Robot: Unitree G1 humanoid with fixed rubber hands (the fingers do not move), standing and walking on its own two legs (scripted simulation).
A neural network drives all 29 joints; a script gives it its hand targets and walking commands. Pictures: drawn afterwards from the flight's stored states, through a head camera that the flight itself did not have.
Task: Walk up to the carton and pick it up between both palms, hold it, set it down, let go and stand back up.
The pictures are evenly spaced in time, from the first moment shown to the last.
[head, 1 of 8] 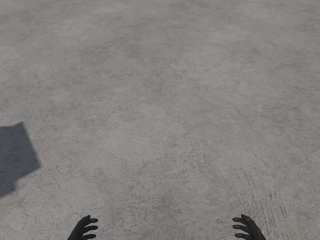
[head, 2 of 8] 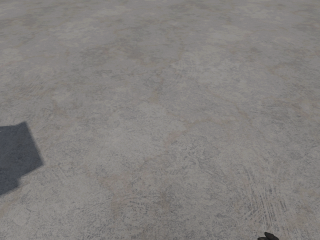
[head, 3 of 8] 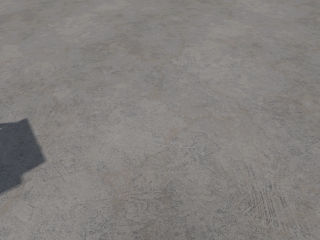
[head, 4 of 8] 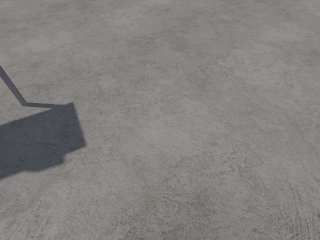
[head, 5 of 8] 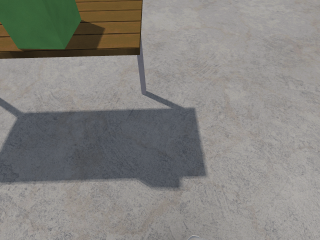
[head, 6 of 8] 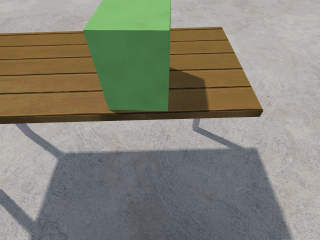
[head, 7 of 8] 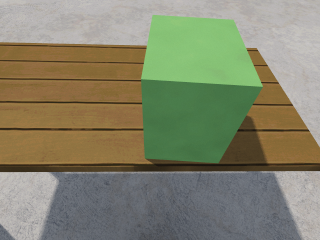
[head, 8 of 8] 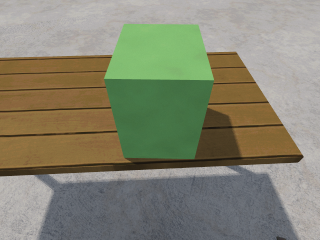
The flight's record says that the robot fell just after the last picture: no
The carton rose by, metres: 0.00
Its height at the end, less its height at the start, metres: +0.00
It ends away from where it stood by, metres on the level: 0.00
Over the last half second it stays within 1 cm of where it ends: yes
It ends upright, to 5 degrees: yes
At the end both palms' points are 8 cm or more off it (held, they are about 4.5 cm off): yes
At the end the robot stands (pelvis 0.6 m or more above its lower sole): yes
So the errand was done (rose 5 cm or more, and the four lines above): no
